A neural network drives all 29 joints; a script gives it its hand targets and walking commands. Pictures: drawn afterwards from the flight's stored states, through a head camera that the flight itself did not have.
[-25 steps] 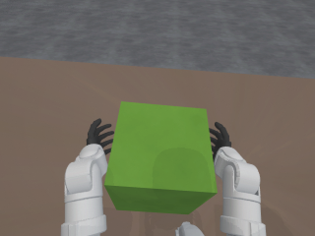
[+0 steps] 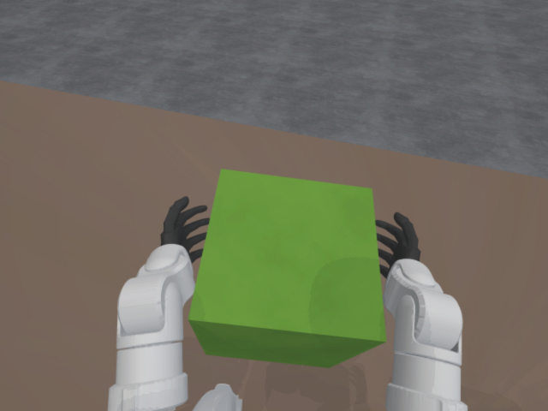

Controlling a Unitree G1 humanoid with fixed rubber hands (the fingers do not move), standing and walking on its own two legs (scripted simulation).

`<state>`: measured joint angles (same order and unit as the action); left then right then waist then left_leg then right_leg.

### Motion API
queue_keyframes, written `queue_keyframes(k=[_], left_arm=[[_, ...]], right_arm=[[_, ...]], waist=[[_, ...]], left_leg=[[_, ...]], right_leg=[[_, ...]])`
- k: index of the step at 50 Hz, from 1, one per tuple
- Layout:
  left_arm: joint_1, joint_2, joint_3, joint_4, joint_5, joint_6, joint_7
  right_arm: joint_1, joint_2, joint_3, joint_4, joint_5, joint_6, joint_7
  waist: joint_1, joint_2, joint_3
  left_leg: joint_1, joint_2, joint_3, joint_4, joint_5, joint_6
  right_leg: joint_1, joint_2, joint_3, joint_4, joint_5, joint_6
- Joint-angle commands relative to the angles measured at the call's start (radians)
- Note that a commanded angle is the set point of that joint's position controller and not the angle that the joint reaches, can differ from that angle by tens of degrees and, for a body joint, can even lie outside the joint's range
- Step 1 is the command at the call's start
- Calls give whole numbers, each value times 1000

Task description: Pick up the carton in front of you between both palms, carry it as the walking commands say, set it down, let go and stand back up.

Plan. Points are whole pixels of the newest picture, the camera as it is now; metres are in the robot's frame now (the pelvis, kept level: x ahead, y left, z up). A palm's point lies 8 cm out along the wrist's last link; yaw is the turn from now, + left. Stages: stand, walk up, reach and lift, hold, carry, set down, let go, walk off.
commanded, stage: carry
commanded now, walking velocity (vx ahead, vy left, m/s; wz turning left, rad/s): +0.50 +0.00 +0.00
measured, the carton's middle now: (281, 279) +0.32 +0.02 +0.01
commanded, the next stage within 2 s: none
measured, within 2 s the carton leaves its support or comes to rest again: neither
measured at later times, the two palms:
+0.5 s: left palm (236, 118) +0.67 +0.14 +0.04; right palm (383, 135) +0.64 -0.16 +0.04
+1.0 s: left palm (266, 52) +0.98 +0.11 +0.03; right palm (378, 61) +0.99 -0.20 +0.01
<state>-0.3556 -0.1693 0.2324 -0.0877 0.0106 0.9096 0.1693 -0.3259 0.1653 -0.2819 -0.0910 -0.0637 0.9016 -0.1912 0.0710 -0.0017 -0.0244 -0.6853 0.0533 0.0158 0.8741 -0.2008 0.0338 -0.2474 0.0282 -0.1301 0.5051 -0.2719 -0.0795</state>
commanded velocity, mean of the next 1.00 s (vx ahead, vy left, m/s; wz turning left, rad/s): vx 0.50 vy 0.00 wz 0.00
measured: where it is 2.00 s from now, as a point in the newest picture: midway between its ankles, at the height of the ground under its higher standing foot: (303, 191)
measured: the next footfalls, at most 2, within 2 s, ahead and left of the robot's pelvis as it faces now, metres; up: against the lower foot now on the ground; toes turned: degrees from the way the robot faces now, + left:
left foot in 0.16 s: +0.28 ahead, +0.09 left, -0.03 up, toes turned +3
right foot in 0.62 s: +0.58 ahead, -0.10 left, -0.06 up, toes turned -5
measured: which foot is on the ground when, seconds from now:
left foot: up 0.00-0.14, down 0.16-0.64, up 0.66-1.00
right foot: down 0.00-0.16, up 0.18-0.60, down 0.62-1.00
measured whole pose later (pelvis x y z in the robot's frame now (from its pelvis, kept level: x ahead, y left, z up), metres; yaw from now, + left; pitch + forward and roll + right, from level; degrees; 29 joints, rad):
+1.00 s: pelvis +0.67 -0.05 -0.07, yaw +0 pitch +6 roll +1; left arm -0.35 -0.17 0.21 -0.13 0.01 0.89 0.19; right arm -0.33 0.14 -0.26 -0.13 -0.04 0.89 -0.21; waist 0.06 0.01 -0.04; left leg -0.70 0.03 0.06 0.74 -0.05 0.04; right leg -0.15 0.06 -0.10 0.47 -0.33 -0.09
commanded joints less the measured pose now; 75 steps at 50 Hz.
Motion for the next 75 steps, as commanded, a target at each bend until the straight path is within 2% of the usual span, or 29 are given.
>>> queue_keyframes(k=[1, 4, 6, 8, 10, 12, 15, 17, 26, 28, 29, 30, 31, 32, 33, 35, 36, 38, 42, 50, 53, 55, 56, 57, 58, 60, 64, 67, 75], left_arm=[[-505, -668, -615, -97, -160, -27, 12], [-431, -622, -595, -66, -130, -14, 32], [-477, -616, -584, -81, -125, -5, 31], [-484, -611, -579, -50, -109, 18, 31], [-462, -602, -554, -56, -124, 32, 37], [-522, -690, -553, -31, -119, 21, 29], [-510, -711, -516, -4, -48, -8, 30], [-503, -711, -542, -20, -54, -22, 23], [-492, -598, -556, -73, -72, -31, 42], [-461, -587, -547, -106, -77, -20, 41], [-399, -559, -520, -63, -71, -6, 40], [-379, -548, -518, -51, -55, -4, 43], [-388, -534, -513, -37, -60, 9, 44], [-411, -531, -509, -26, -72, 13, 47], [-445, -549, -531, -68, -109, 5, 46], [-499, -638, -572, -102, -153, 7, 25], [-537, -680, -593, -99, -168, 5, 14], [-581, -727, -632, -96, -177, -3, -6], [-581, -727, -636, -108, -187, -31, -13], [-389, -588, -562, -47, -103, -7, 34], [-453, -633, -588, -63, -123, 6, 24], [-476, -641, -561, -17, -98, 22, 18], [-458, -658, -556, 20, -87, 29, 15], [-476, -656, -572, 14, -92, 32, 18], [-478, -679, -559, 17, -100, 23, 22], [-529, -712, -537, 33, -81, 2, 21], [-506, -743, -492, 26, -31, -50, 18], [-477, -716, -522, 22, -34, -65, 18], [-461, -607, -565, -82, -78, -40, 42]], right_arm=[[-512, 653, 602, -50, 134, -24, -2], [-473, 593, 601, -61, 135, -14, -2], [-459, 585, 586, -53, 126, -2, -2], [-428, 552, 545, 0, 101, 10, -11], [-486, 579, 594, -30, 135, 24, -19], [-548, 687, 642, -40, 175, 17, 6], [-660, 780, 691, -61, 228, -11, 40], [-609, 753, 687, -41, 222, -21, 46], [-492, 654, 646, -26, 184, -30, 16], [-510, 649, 666, -77, 191, -23, 14], [-478, 626, 648, -39, 162, -5, 6], [-531, 631, 672, -76, 178, 1, 2], [-504, 595, 639, -53, 159, 16, 1], [-490, 622, 639, -11, 161, 32, -4], [-469, 666, 641, -35, 174, 28, -8], [-557, 688, 600, -56, 155, 22, -15], [-486, 679, 563, 5, 119, 23, -15], [-530, 688, 568, -8, 88, 9, -12], [-538, 701, 596, -34, 103, -27, -4], [-456, 584, 597, -40, 115, -1, -16], [-452, 600, 570, -16, 109, 14, -3], [-450, 577, 540, -2, 79, 16, -2], [-415, 574, 524, 74, 68, 22, -6], [-454, 576, 528, 39, 88, 19, -8], [-493, 627, 569, 32, 104, 13, -7], [-563, 738, 623, 50, 153, -1, 10], [-680, 831, 702, -5, 231, -42, 46], [-611, 776, 686, -7, 216, -61, 45], [-481, 649, 651, -55, 184, -38, 10]], waist=[[3, -115, -316], [-15, -102, -329], [-120, -38, -446], [-140, 241, -532], [-159, 209, -565], [-139, 15, -445], [-105, 22, -358], [-106, 137, -351], [-164, 123, -289], [-121, 169, -315], [-67, 92, -370], [-19, -1, -433], [4, -155, -486], [-10, -305, -521], [11, -323, -572], [21, -62, -462], [2, -39, -460], [-33, -59, -420], [-35, -100, -400], [24, -113, -295], [-46, -98, -325], [-138, 19, -448], [-115, 189, -504], [-143, 272, -578], [-135, 221, -551], [-115, -7, -432], [-105, 16, -377], [-113, 69, -342], [-159, 112, -304]], left_leg=[[75, -80, 138, -266, 257, -5], [240, -113, 172, -455, 366, 17], [651, -70, 153, -474, 452, 48], [1074, 296, -352, -257, 969, 213], [1075, 366, -561, -339, 481, 329], [819, 288, -462, -423, 298, 256], [569, 244, -323, -503, 221, 233], [594, 195, -228, -498, 268, 211], [732, 72, -41, -405, 535, 123], [721, 77, -7, -269, 581, 73], [657, 52, 34, -130, 566, 29], [535, 23, 82, 62, 395, 1], [265, -61, 62, 233, -63, -16], [42, -135, 15, 458, -391, -35], [-119, -126, -39, 555, -361, -15], [-149, -58, -52, 505, -298, 4], [-80, -36, -56, 430, -249, 3], [-58, -12, -48, 326, -183, 2], [-111, -6, -5, 183, -59, -4], [81, -109, 175, -381, 356, 16], [382, -135, 183, -478, 433, 50], [773, 36, 23, -411, 576, 83], [1004, 254, -289, -273, 886, 176], [1109, 325, -488, -329, 639, 266], [1062, 311, -539, -378, 383, 299], [794, 258, -432, -453, 294, 242], [636, 216, -311, -505, 237, 241], [647, 201, -202, -489, 491, 219], [734, 63, -16, -366, 555, 113]], right_leg=[[302, -148, 96, -59, 707, -59], [314, -144, 83, 75, 693, -45], [124, -115, 36, 406, 644, 12], [-411, 49, 75, 824, -370, 58], [-634, 6, 170, 1068, -340, 30], [-582, -64, 191, 878, -239, 16], [-443, -96, 139, 695, -113, 25], [-466, -91, 106, 572, -41, 40], [-340, 9, -33, 32, 349, 24], [-194, -6, 12, -85, 374, 8], [16, -2, -25, -108, 447, 1], [233, -65, 36, -75, 518, 9], [461, -246, 289, 51, 830, -17], [588, -398, 579, 24, 865, -114], [645, -397, 671, -1, 600, -198], [449, -325, 558, -29, 543, -164], [361, -327, 510, -39, 497, -137], [290, -302, 437, -67, 489, -87], [322, -296, 335, -86, 620, -110], [344, -102, 114, -37, 735, -58], [275, -141, 106, 165, 833, -13], [17, -84, 64, 548, 480, 39], [-292, 33, 92, 753, -258, 48], [-475, 46, 151, 970, -358, 42], [-569, 0, 179, 1010, -278, 19], [-524, -63, 182, 848, -185, 17], [-452, -86, 141, 644, -114, 29], [-475, -105, 109, 490, 33, 34], [-295, 3, -8, 7, 410, 6]])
